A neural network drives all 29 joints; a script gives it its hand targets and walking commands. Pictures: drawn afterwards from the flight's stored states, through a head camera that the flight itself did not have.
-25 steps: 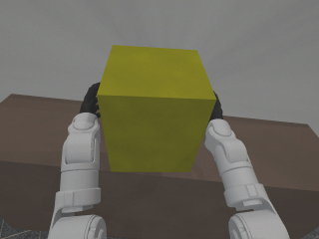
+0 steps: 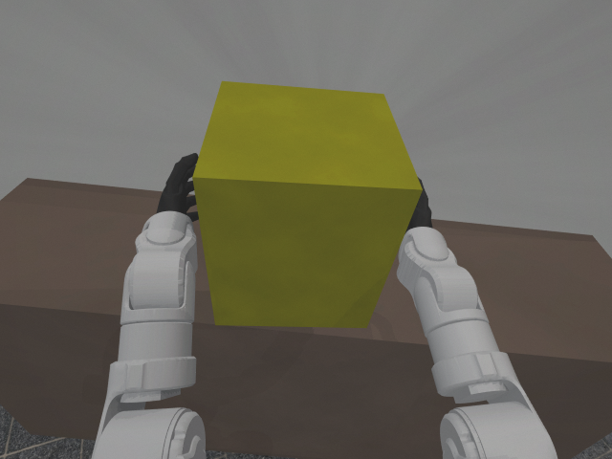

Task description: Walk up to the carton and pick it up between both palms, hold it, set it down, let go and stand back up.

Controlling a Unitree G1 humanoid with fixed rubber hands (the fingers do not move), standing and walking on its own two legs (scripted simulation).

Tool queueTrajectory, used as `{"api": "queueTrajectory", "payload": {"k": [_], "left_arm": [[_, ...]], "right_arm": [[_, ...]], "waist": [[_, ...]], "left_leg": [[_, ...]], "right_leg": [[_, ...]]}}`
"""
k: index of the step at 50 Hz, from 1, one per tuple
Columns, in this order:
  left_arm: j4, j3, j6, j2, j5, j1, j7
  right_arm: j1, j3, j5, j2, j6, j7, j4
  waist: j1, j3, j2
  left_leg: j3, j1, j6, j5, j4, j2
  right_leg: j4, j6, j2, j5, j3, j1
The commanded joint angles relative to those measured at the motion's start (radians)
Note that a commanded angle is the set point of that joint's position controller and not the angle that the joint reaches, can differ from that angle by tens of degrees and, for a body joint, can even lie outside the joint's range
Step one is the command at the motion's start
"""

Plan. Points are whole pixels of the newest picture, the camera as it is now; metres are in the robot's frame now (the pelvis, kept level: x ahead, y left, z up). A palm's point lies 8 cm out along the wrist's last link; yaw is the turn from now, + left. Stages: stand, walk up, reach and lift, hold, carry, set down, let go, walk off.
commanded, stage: hold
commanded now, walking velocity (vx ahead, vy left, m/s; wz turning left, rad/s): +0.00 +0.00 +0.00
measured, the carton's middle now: (298, 211) +0.39 +0.00 +0.18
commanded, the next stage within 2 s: none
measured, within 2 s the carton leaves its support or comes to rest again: neither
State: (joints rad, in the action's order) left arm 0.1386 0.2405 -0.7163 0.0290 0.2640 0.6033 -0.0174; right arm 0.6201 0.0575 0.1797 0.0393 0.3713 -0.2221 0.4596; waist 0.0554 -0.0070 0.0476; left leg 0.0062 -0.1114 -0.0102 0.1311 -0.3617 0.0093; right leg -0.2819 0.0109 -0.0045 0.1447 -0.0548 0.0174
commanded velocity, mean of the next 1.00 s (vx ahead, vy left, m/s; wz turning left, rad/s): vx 0.00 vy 0.00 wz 0.00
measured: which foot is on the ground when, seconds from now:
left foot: down 0.00-1.00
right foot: down 0.00-1.00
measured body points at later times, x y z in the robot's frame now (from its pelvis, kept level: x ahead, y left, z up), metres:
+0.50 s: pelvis +0.01 +0.00 +0.00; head -0.04 +0.03 +0.45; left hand +0.38 +0.15 +0.19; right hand +0.38 -0.15 +0.18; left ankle +0.05 +0.11 -0.75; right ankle +0.02 -0.13 -0.75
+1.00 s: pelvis +0.01 -0.01 +0.00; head -0.03 +0.02 +0.45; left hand +0.39 +0.12 +0.19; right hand +0.38 -0.18 +0.17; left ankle +0.05 +0.11 -0.75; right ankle +0.02 -0.13 -0.75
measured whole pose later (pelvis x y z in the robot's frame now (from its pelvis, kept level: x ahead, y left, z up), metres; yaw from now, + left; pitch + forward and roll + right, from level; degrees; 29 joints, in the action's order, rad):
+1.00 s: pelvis +0.01 -0.01 +0.00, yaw +0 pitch -6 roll -1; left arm 0.15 0.21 -0.74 0.04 0.27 0.62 -0.06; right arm 0.63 0.07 0.19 0.07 0.35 -0.19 0.50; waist 0.08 -0.01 0.05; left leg 0.00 -0.12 0.00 0.14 -0.36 0.02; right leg -0.30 0.00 0.01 0.16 -0.05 0.04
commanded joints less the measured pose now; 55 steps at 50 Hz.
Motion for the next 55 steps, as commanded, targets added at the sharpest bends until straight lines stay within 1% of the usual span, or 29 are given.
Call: {"api": "queueTrajectory", "payload": {"k": [1,7,8,12,15,16,17,22,24,26,29,32,36,37,38,39,40,41,43,46,49,52,55], "left_arm": [[-0.126,-0.528,0.074,0.606,-0.174,0.74,0.134],[-0.112,-0.514,0.074,0.605,-0.167,0.74,0.137],[-0.124,-0.521,0.077,0.605,-0.169,0.738,0.137],[-0.15,-0.528,0.082,0.608,-0.171,0.733,0.137],[-0.153,-0.531,0.083,0.606,-0.171,0.712,0.138],[-0.153,-0.529,0.082,0.602,-0.168,0.706,0.139],[-0.164,-0.534,0.083,0.599,-0.169,0.708,0.139],[-0.161,-0.536,0.077,0.598,-0.166,0.703,0.141],[-0.173,-0.541,0.077,0.598,-0.171,0.706,0.141],[-0.171,-0.544,0.077,0.603,-0.171,0.704,0.141],[-0.165,-0.54,0.076,0.6,-0.175,0.705,0.141],[-0.168,-0.543,0.077,0.599,-0.178,0.712,0.142],[-0.168,-0.544,0.078,0.598,-0.176,0.718,0.14],[-0.197,-0.618,0.083,0.646,-0.207,0.825,0.118],[-0.205,-0.607,0.077,0.659,-0.197,0.815,0.107],[-0.187,-0.605,0.071,0.652,-0.194,0.816,0.101],[-0.185,-0.602,0.065,0.655,-0.192,0.794,0.098],[-0.166,-0.592,0.061,0.64,-0.19,0.778,0.096],[-0.15,-0.583,0.063,0.631,-0.192,0.756,0.096],[-0.169,-0.564,0.073,0.626,-0.187,0.739,0.1],[-0.199,-0.539,0.079,0.604,-0.18,0.729,0.107],[-0.211,-0.514,0.075,0.579,-0.167,0.714,0.115],[-0.203,-0.498,0.067,0.564,-0.154,0.699,0.126]], "right_arm": [[0.996,-0.404,0.08,-0.599,-0.108,0.133,-0.381],[1.014,-0.406,0.083,-0.602,-0.115,0.134,-0.377],[1.007,-0.411,0.088,-0.606,-0.116,0.133,-0.383],[1.011,-0.437,0.107,-0.615,-0.121,0.125,-0.417],[1.0,-0.452,0.113,-0.612,-0.12,0.117,-0.436],[0.993,-0.452,0.114,-0.607,-0.119,0.116,-0.434],[0.983,-0.453,0.114,-0.606,-0.116,0.115,-0.431],[0.973,-0.446,0.105,-0.605,-0.111,0.115,-0.425],[0.975,-0.451,0.107,-0.608,-0.11,0.115,-0.435],[0.977,-0.452,0.109,-0.606,-0.111,0.116,-0.437],[0.978,-0.451,0.106,-0.606,-0.109,0.116,-0.437],[0.993,-0.456,0.111,-0.613,-0.11,0.117,-0.449],[0.987,-0.448,0.104,-0.612,-0.108,0.118,-0.433],[0.942,-0.32,0.096,-0.512,-0.09,0.134,-0.302],[0.958,-0.329,0.079,-0.547,-0.098,0.149,-0.299],[0.952,-0.306,0.068,-0.538,-0.102,0.159,-0.284],[0.95,-0.311,0.066,-0.532,-0.103,0.164,-0.296],[0.964,-0.319,0.066,-0.536,-0.104,0.165,-0.308],[0.993,-0.349,0.075,-0.549,-0.107,0.161,-0.331],[1.02,-0.418,0.11,-0.578,-0.114,0.146,-0.378],[1.034,-0.49,0.151,-0.608,-0.115,0.124,-0.429],[1.025,-0.521,0.173,-0.616,-0.108,0.105,-0.447],[1.004,-0.519,0.172,-0.616,-0.096,0.092,-0.443]], "waist": [[0.021,0.481,-0.088],[0.014,0.487,-0.087],[0.018,0.501,-0.091],[0.013,0.533,-0.088],[0.014,0.531,-0.079],[0.012,0.521,-0.085],[0.017,0.519,-0.083],[0.017,0.479,-0.079],[0.016,0.487,-0.071],[0.016,0.489,-0.08],[0.017,0.487,-0.073],[0.011,0.499,-0.071],[0.013,0.494,-0.081],[0.127,0.467,-0.13],[0.085,0.442,-0.132],[0.102,0.44,-0.119],[0.085,0.448,-0.124],[0.078,0.464,-0.113],[0.062,0.505,-0.103],[0.028,0.572,-0.087],[-0.011,0.614,-0.066],[-0.035,0.597,-0.049],[-0.037,0.543,-0.03]], "left_leg": [[-0.008,0.226,0.018,-0.148,0.032,-0.028],[-0.012,0.224,0.016,-0.171,0.025,-0.034],[-0.009,0.231,0.017,-0.188,0.023,-0.035],[-0.007,0.25,0.022,-0.251,0.002,-0.039],[-0.005,0.255,0.024,-0.275,-0.003,-0.04],[-0.005,0.256,0.025,-0.277,-0.002,-0.04],[-0.004,0.252,0.026,-0.273,-0.002,-0.04],[-0.006,0.237,0.023,-0.234,0.013,-0.039],[-0.005,0.237,0.022,-0.237,0.014,-0.038],[-0.005,0.238,0.023,-0.237,0.014,-0.037],[-0.004,0.236,0.019,-0.225,0.017,-0.037],[-0.005,0.235,0.018,-0.225,0.016,-0.038],[-0.007,0.229,0.017,-0.207,0.02,-0.037],[0.018,0.293,0.08,-0.126,0.042,0.002],[0.015,0.246,0.067,-0.07,0.056,0.001],[0.012,0.252,0.063,-0.047,0.066,0.01],[0.016,0.252,0.057,-0.043,0.066,0.012],[0.017,0.263,0.05,-0.063,0.058,0.014],[0.015,0.284,0.042,-0.146,0.03,0.002],[0.01,0.291,0.03,-0.253,-0.009,-0.027],[0.009,0.278,0.015,-0.325,-0.027,-0.047],[0.006,0.272,0.006,-0.342,-0.027,-0.056],[0.0,0.261,0.0,-0.304,-0.01,-0.059]], "right_leg": [[0.043,0.015,0.057,-0.036,-0.015,-0.002],[0.041,0.019,0.054,-0.062,-0.012,-0.018],[0.039,0.02,0.055,-0.08,-0.01,-0.024],[0.029,0.025,0.058,-0.147,-0.009,-0.047],[0.028,0.026,0.059,-0.176,-0.008,-0.053],[0.029,0.025,0.06,-0.175,-0.009,-0.054],[0.03,0.024,0.06,-0.169,-0.009,-0.053],[0.037,0.022,0.058,-0.132,-0.008,-0.041],[0.035,0.023,0.059,-0.135,-0.011,-0.043],[0.037,0.023,0.06,-0.128,-0.01,-0.041],[0.037,0.023,0.058,-0.123,-0.01,-0.039],[0.035,0.022,0.058,-0.128,-0.008,-0.041],[0.038,0.021,0.057,-0.113,-0.009,-0.039],[0.013,0.011,0.08,0.011,-0.043,0.1],[0.02,0.005,0.068,0.05,-0.041,0.102],[0.016,0.004,0.07,0.051,-0.042,0.11],[0.023,0.001,0.063,0.043,-0.035,0.095],[0.027,-0.001,0.064,0.023,-0.034,0.085],[0.026,0.002,0.066,-0.039,-0.027,0.055],[0.009,0.02,0.069,-0.173,-0.015,-0.016],[-0.009,0.04,0.069,-0.285,0.0,-0.08],[-0.013,0.053,0.066,-0.339,0.008,-0.101],[-0.003,0.06,0.06,-0.334,0.014,-0.092]]}}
